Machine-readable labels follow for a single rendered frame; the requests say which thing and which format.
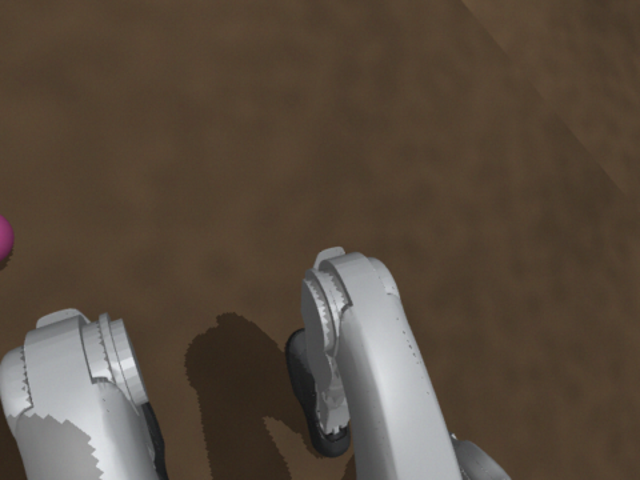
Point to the right robot hand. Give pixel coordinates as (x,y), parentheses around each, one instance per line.
(474,463)

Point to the left robot foot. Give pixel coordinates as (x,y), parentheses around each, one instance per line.
(157,440)

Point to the right robot foot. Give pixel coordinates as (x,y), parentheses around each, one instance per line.
(303,384)

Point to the ball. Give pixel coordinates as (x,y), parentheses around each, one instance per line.
(6,237)

